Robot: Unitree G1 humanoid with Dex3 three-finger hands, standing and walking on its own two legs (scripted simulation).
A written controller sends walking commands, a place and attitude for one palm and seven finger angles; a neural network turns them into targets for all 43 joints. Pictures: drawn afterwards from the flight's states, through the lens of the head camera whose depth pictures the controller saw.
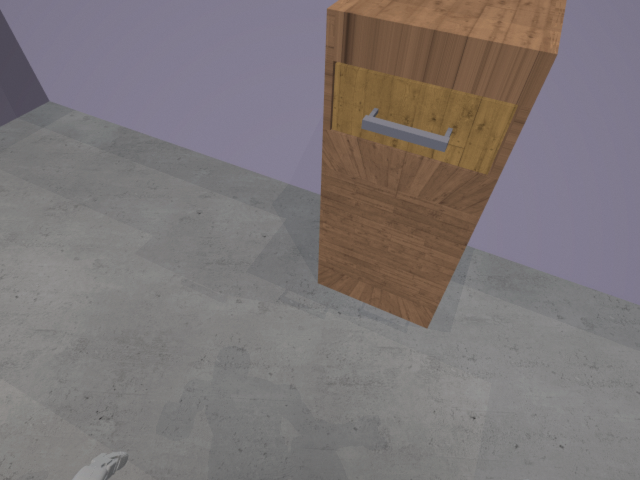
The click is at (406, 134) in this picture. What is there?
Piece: drawer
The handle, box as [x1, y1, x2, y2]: [361, 108, 452, 151]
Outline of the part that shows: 362,119 361,128 444,151 447,145 449,135 452,129 448,127 445,135 442,136 376,118 374,116 377,113 378,109 374,108 368,115 366,115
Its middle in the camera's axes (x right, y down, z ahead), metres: +0.19 -0.24 +0.84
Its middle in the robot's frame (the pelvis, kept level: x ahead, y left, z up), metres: +0.81 -0.15 +0.01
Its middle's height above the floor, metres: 0.78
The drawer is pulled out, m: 0.00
